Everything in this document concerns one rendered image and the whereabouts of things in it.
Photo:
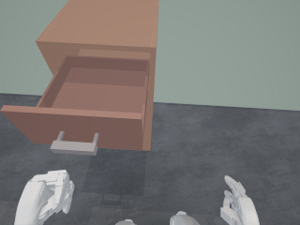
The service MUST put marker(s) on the right robot hand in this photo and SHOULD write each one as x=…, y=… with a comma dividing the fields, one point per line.
x=243, y=211

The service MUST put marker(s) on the right robot thigh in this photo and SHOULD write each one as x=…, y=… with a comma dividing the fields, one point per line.
x=181, y=219

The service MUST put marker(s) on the cabinet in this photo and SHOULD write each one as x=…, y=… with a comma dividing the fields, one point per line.
x=106, y=28

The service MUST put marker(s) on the left robot hand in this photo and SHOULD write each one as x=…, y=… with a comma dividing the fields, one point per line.
x=52, y=188

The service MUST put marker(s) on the handle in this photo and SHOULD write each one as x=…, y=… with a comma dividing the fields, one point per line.
x=74, y=148

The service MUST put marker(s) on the drawer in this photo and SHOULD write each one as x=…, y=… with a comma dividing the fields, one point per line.
x=89, y=95

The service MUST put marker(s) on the right robot shin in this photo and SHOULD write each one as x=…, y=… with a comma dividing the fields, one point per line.
x=181, y=213

